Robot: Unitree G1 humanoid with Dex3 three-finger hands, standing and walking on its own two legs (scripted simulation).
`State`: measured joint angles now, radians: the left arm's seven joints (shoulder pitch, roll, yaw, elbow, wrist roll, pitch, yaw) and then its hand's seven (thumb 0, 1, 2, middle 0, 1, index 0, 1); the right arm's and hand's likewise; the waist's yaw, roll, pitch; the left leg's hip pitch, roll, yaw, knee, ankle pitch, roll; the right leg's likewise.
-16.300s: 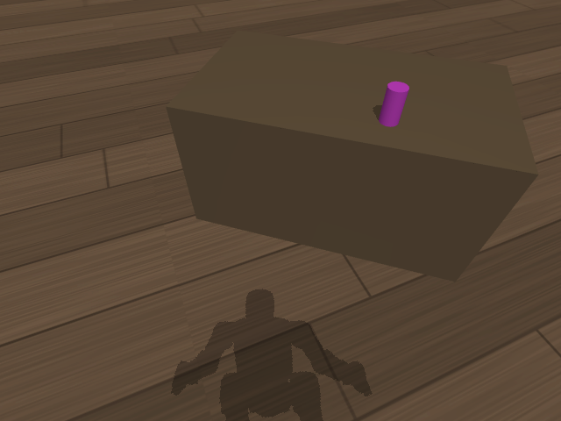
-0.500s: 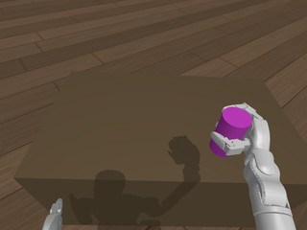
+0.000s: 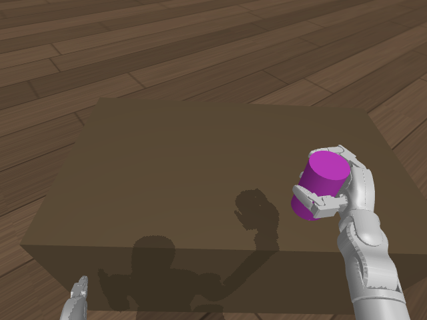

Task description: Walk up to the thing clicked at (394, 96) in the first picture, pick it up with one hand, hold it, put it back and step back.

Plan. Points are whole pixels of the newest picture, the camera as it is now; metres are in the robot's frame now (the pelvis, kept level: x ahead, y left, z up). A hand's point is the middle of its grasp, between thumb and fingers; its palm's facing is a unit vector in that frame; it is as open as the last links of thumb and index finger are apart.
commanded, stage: hold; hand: right
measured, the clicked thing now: (317, 187) +0.33 -0.17 +0.11
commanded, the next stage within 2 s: crouch in 0.40 s
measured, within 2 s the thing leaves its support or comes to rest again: neither
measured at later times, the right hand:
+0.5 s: hand (317, 179) +0.34 -0.17 +0.13, palm faces +0.19 +0.98 +0.00, open 9.4 cm
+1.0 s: hand (310, 178) +0.40 -0.19 +0.06, palm faces +0.21 +0.98 +0.01, open 9.4 cm
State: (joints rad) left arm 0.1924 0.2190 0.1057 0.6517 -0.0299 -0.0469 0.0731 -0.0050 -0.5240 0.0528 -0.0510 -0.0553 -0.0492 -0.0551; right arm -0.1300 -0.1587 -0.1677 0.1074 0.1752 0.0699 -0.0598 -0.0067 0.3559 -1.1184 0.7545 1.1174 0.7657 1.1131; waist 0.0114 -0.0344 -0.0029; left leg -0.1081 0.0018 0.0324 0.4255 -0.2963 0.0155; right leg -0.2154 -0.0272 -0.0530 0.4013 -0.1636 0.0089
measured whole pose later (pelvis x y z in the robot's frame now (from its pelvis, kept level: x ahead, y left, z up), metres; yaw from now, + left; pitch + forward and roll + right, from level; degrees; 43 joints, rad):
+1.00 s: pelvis -0.01 +0.00 -0.01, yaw +1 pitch +5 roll +0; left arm 0.18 0.24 0.10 0.59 -0.02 -0.07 0.07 0.00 -0.55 0.07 -0.05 -0.04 -0.04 -0.05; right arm -0.42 -0.26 -0.29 0.65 0.16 -0.17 -0.02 -0.01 0.37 -1.13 0.76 1.11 0.78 1.10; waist 0.07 0.02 -0.01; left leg -0.30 -0.01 0.02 0.55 -0.33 0.02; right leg -0.41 -0.05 -0.06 0.53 -0.21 0.01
